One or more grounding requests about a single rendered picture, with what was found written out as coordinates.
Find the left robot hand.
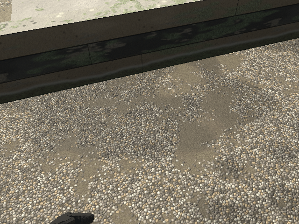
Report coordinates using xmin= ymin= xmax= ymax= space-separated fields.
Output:
xmin=50 ymin=212 xmax=94 ymax=224

